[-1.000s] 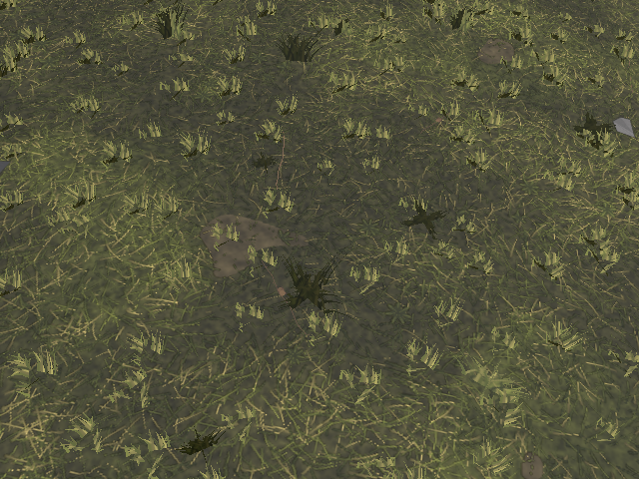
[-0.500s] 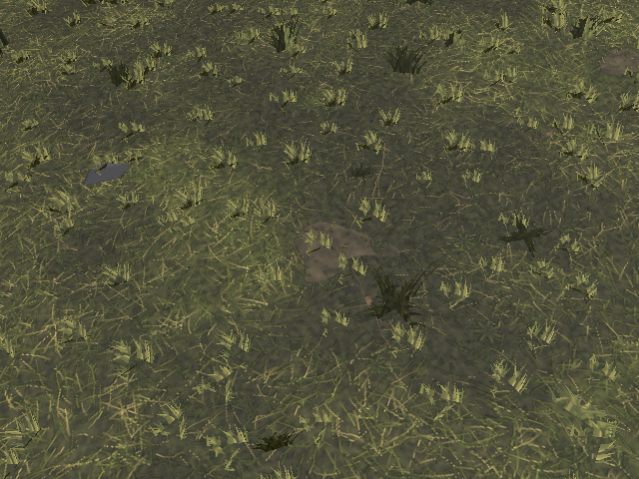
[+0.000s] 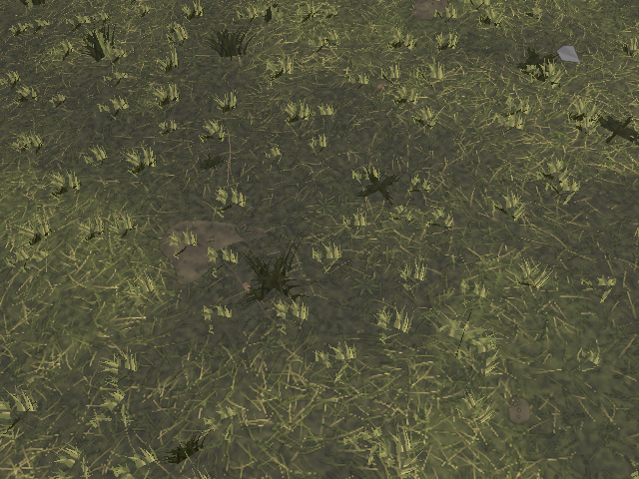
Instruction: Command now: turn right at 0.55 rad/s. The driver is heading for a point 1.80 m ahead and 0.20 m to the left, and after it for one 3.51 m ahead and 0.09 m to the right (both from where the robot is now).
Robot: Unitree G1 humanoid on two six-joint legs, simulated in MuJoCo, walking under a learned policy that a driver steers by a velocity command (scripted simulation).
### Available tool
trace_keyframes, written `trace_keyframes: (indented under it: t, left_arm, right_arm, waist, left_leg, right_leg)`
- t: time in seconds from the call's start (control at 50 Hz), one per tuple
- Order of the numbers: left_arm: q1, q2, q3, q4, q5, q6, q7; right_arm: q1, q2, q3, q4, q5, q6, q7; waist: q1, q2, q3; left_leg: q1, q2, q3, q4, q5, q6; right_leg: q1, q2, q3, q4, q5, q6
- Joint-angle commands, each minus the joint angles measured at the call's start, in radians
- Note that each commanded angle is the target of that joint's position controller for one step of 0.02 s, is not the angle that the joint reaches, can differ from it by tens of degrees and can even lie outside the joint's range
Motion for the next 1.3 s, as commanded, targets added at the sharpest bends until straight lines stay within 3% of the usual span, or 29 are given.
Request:
trace_keyframes:
  t: [0.02,0.04,0.06,0.18,0.3,0.34,0.38,0.4,0.42,0.44,0.5,0.56,0.6,0.64,0.66,0.68,0.7,0.78,0.84,0.88,0.9,0.92,0.94,0.96,0.98,1.0,1.06,1.14,1.3]
  left_arm:
    - [0.038,0.204,0.052,-0.062,0.002,-0.046,0.013]
    - [-0.007,0.176,0.042,-0.069,-0.016,-0.041,0.021]
    - [-0.028,0.167,0.034,-0.074,-0.019,-0.035,0.029]
    - [-0.003,0.148,0.024,-0.072,-0.008,-0.024,0.052]
    - [-0.019,0.079,-0.014,-0.037,0.019,-0.024,0.035]
    - [-0.031,0.081,-0.020,-0.019,0.020,-0.028,0.026]
    - [-0.004,0.089,-0.020,0.004,0.014,-0.038,0.024]
    - [0.016,0.100,-0.016,0.006,0.022,-0.045,0.027]
    - [0.062,0.113,-0.008,0.003,0.029,-0.053,0.027]
    - [0.022,0.105,-0.008,-0.002,0.028,-0.052,0.035]
    - [-0.022,0.082,0.002,-0.020,0.016,-0.029,0.051]
    - [0.001,0.069,0.014,-0.030,0.013,-0.022,0.046]
    - [0.022,0.089,0.027,-0.029,0.012,-0.022,0.039]
    - [0.034,0.133,0.039,-0.028,0.014,-0.026,0.038]
    - [0.036,0.121,0.033,-0.038,0.018,-0.035,0.043]
    - [0.031,0.115,0.028,-0.042,0.017,-0.042,0.048]
    - [-0.005,0.118,0.029,-0.045,0.009,-0.046,0.051]
    - [-0.031,0.150,0.042,-0.029,0.003,-0.028,0.056]
    - [-0.003,0.175,0.052,-0.012,-0.012,-0.017,0.051]
    - [-0.014,0.181,0.053,-0.005,-0.033,-0.018,0.047]
    - [0.015,0.158,0.047,0.010,-0.038,-0.024,0.044]
    - [0.059,0.117,0.038,0.022,-0.015,-0.030,0.037]
    - [0.031,0.045,0.008,-0.030,0.046,-0.034,0.030]
    - [-0.062,0.098,0.023,-0.063,0.015,-0.049,0.031]
    - [-0.106,0.131,0.035,-0.073,-0.021,-0.058,0.027]
    - [-0.113,0.150,0.044,-0.068,-0.026,-0.066,0.025]
    - [-0.082,0.134,0.046,-0.033,0.000,-0.087,0.022]
    - [-0.078,0.078,0.023,0.009,-0.004,-0.111,0.009]
    - [-0.184,0.075,-0.004,-0.024,-0.033,-0.118,-0.020]
  right_arm:
    - [-0.057,-0.116,-0.027,-0.097,0.006,-0.014,-0.012]
    - [-0.052,-0.124,-0.032,-0.087,-0.002,-0.010,-0.020]
    - [-0.042,-0.122,-0.034,-0.082,-0.006,-0.008,-0.020]
    - [-0.030,-0.069,-0.014,-0.063,0.004,-0.012,-0.009]
    - [-0.027,-0.041,0.009,-0.046,0.010,-0.018,0.013]
    - [-0.011,-0.045,0.011,-0.039,0.015,-0.023,0.020]
    - [-0.005,-0.071,0.011,-0.042,0.003,-0.031,0.022]
    - [-0.005,-0.124,0.003,-0.059,-0.003,-0.034,0.017]
    - [-0.014,-0.189,-0.013,-0.061,0.006,-0.032,0.015]
    - [-0.008,-0.176,-0.018,-0.056,0.018,-0.031,0.021]
    - [-0.017,-0.126,-0.004,-0.074,0.013,-0.033,0.024]
    - [-0.009,-0.131,-0.010,-0.099,0.019,-0.026,0.017]
    - [-0.014,-0.113,-0.006,-0.124,0.023,-0.017,0.012]
    - [0.015,-0.092,-0.003,-0.138,0.017,-0.005,0.014]
    - [0.002,-0.115,-0.013,-0.144,0.015,0.000,0.017]
    - [0.001,-0.132,-0.025,-0.143,0.023,0.006,0.021]
    - [0.009,-0.115,-0.023,-0.137,0.029,0.015,0.022]
    - [-0.028,-0.051,0.007,-0.154,0.031,0.025,0.038]
    - [-0.030,-0.068,0.004,-0.171,0.038,0.027,0.056]
    - [0.023,-0.079,-0.006,-0.159,0.033,0.033,0.061]
    - [0.058,-0.100,-0.018,-0.148,0.027,0.036,0.053]
    - [0.110,-0.163,-0.041,-0.143,0.029,0.036,0.041]
    - [0.154,-0.273,-0.060,-0.168,0.027,0.029,0.025]
    - [0.209,-0.259,-0.055,-0.164,-0.003,-0.002,0.042]
    - [0.188,-0.217,-0.041,-0.151,0.000,-0.027,0.049]
    - [0.148,-0.177,-0.030,-0.142,0.016,-0.039,0.046]
    - [0.086,-0.142,-0.007,-0.154,0.011,-0.045,0.025]
    - [0.129,-0.123,0.000,-0.119,0.006,-0.068,0.016]
    - [0.211,-0.166,-0.009,-0.042,0.013,-0.081,0.036]
  waist:
    - [0.034,-0.141,-0.130]
    - [0.020,-0.130,-0.109]
    - [0.005,-0.144,-0.109]
    - [0.014,-0.157,-0.144]
    - [0.040,-0.181,-0.118]
    - [0.024,-0.167,-0.093]
    - [0.007,-0.120,-0.073]
    - [0.025,-0.066,-0.086]
    - [0.076,0.039,-0.099]
    - [0.047,0.095,-0.102]
    - [0.035,0.138,-0.091]
    - [0.031,0.092,-0.107]
    - [0.026,-0.025,-0.106]
    - [0.013,-0.219,-0.106]
    - [0.030,-0.221,-0.110]
    - [0.025,-0.142,-0.104]
    - [0.005,-0.096,-0.089]
    - [0.025,-0.160,-0.098]
    - [0.039,-0.199,-0.140]
    - [0.003,-0.191,-0.150]
    - [-0.008,-0.162,-0.153]
    - [-0.012,-0.019,-0.166]
    - [0.000,0.270,-0.165]
    - [-0.096,0.180,-0.233]
    - [-0.080,0.109,-0.147]
    - [-0.055,0.090,-0.076]
    - [-0.009,0.093,-0.040]
    - [-0.024,0.081,-0.062]
    - [-0.097,0.072,0.021]
  left_leg:
    - [-0.293,-0.024,-0.090,0.282,0.007,0.007]
    - [-0.288,-0.013,-0.095,0.238,0.079,0.003]
    - [-0.240,-0.023,-0.089,0.232,0.135,-0.004]
    - [-0.185,-0.049,-0.077,0.042,0.240,-0.036]
    - [0.050,-0.009,-0.047,-0.222,0.231,-0.024]
    - [0.130,-0.021,-0.030,-0.352,0.277,-0.005]
    - [0.207,-0.019,-0.047,-0.516,0.460,0.026]
    - [0.224,0.041,-0.121,-0.498,0.650,0.050]
    - [0.221,0.067,-0.160,-0.448,0.730,0.095]
    - [0.148,0.063,-0.193,-0.479,0.613,0.132]
    - [0.088,0.091,-0.295,-0.520,0.548,0.163]
    - [0.052,0.062,-0.304,-0.468,0.511,0.154]
    - [-0.023,-0.015,-0.222,-0.351,0.441,0.104]
    - [-0.132,-0.094,-0.076,-0.115,0.153,0.038]
    - [-0.189,-0.063,-0.074,0.097,-0.052,0.020]
    - [-0.225,-0.048,-0.096,0.238,-0.079,0.010]
    - [-0.239,-0.021,-0.107,0.243,-0.037,0.004]
    - [-0.125,-0.009,-0.004,0.009,0.106,-0.012]
    - [-0.021,-0.033,0.049,-0.182,0.162,0.005]
    - [0.090,-0.066,0.093,-0.375,0.303,0.041]
    - [0.186,-0.091,0.085,-0.472,0.387,0.073]
    - [0.349,-0.018,-0.057,-0.520,0.551,0.127]
    - [0.487,0.253,-0.462,-0.523,0.736,0.285]
    - [0.430,0.338,-0.653,-0.636,0.390,0.442]
    - [0.403,0.287,-0.614,-0.696,0.086,0.406]
    - [0.352,0.245,-0.567,-0.722,-0.062,0.353]
    - [0.267,0.148,-0.450,-0.759,0.024,0.296]
    - [0.291,0.105,-0.308,-0.760,0.237,0.270]
    - [0.329,0.183,-0.254,-0.776,0.259,0.282]
  right_leg:
    - [0.262,-0.318,0.436,-0.289,0.426,-0.221]
    - [0.238,-0.280,0.397,-0.289,0.376,-0.178]
    - [0.193,-0.246,0.365,-0.293,0.392,-0.162]
    - [0.221,-0.208,0.344,-0.291,0.332,-0.162]
    - [0.115,-0.199,0.315,-0.300,0.184,-0.162]
    - [0.089,-0.195,0.308,-0.287,0.151,-0.149]
    - [0.080,-0.162,0.287,-0.256,0.151,-0.089]
    - [0.085,-0.126,0.256,-0.202,0.127,-0.047]
    - [0.073,-0.054,0.184,-0.169,0.095,-0.015]
    - [0.113,-0.005,0.095,-0.123,0.086,0.022]
    - [0.126,0.006,0.044,-0.046,0.087,0.038]
    - [0.148,-0.017,0.048,-0.063,0.102,0.013]
    - [0.187,-0.095,0.123,-0.151,0.141,-0.034]
    - [0.233,-0.337,0.349,-0.271,0.334,-0.186]
    - [0.242,-0.436,0.420,-0.285,0.478,-0.263]
    - [0.242,-0.459,0.411,-0.283,0.556,-0.288]
    - [0.239,-0.425,0.333,-0.278,0.541,-0.254]
    - [0.234,-0.297,0.086,-0.263,0.554,-0.171]
    - [0.263,-0.316,0.039,-0.227,0.562,-0.154]
    - [0.238,-0.315,0.001,-0.159,0.493,-0.109]
    - [0.183,-0.287,-0.038,-0.087,0.396,-0.056]
    - [0.016,-0.225,-0.117,0.083,0.150,0.025]
    - [-0.315,-0.084,-0.145,0.411,-0.388,0.120]
    - [-0.411,-0.035,0.049,0.545,-0.391,0.120]
    - [-0.466,-0.069,0.085,0.561,-0.288,0.098]
    - [-0.484,-0.091,0.087,0.523,-0.185,0.077]
    - [-0.389,-0.088,0.077,0.421,0.030,0.089]
    - [-0.311,-0.072,0.044,0.196,0.196,0.115]
    - [-0.292,-0.091,0.031,-0.020,0.203,0.078]
Next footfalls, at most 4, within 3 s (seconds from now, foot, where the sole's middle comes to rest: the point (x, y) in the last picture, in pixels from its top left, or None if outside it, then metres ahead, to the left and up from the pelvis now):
0.38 left None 0.07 0.14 -0.76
0.92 left None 0.03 0.17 -0.76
1.46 right None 0.31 0.00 -0.76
1.94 left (252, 396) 0.62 0.22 -0.76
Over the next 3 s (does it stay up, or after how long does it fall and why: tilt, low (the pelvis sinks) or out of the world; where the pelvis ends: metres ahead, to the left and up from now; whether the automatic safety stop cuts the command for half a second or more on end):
stays up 0.98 0.10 -0.01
